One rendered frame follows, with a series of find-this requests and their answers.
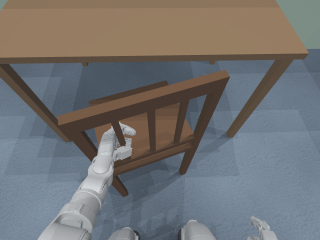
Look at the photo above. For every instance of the left robot forearm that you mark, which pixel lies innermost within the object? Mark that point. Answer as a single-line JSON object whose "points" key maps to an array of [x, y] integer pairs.
{"points": [[83, 208]]}

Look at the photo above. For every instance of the table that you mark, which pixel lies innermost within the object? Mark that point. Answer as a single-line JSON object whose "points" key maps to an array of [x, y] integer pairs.
{"points": [[108, 31]]}

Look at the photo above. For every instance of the chair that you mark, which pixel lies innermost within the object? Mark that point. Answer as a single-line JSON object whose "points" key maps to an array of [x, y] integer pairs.
{"points": [[162, 130]]}

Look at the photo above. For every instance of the right robot hand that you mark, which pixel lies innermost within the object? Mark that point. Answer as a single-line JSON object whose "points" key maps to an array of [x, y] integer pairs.
{"points": [[263, 229]]}

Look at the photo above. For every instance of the left robot hand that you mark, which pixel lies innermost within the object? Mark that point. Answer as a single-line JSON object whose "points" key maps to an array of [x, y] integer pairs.
{"points": [[109, 143]]}

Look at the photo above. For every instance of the left robot upper arm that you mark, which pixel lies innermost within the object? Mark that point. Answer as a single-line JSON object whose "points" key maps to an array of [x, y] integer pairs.
{"points": [[58, 231]]}

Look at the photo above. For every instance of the robot right shin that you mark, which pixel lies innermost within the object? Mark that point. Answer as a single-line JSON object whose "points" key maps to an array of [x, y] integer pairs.
{"points": [[192, 221]]}

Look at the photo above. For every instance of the robot right thigh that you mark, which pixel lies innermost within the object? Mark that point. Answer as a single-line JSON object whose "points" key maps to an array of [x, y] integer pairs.
{"points": [[196, 231]]}

